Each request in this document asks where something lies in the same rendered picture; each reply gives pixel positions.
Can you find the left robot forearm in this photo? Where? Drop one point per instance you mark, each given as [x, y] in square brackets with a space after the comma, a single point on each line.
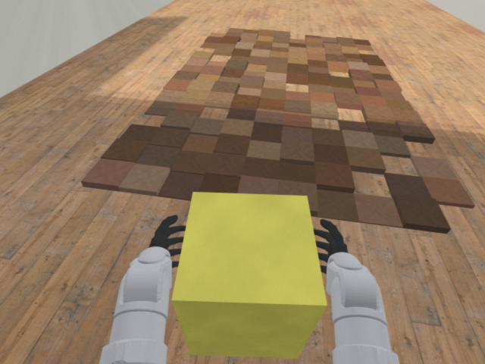
[137, 334]

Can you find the robot right hand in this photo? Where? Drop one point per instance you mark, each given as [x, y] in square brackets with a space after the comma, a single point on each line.
[335, 242]

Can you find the robot left hand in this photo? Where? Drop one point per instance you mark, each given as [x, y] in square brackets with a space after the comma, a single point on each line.
[162, 234]

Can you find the right robot forearm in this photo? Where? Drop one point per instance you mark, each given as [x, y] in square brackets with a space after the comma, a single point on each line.
[359, 319]

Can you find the carton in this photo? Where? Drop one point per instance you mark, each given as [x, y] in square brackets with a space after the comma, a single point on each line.
[249, 280]

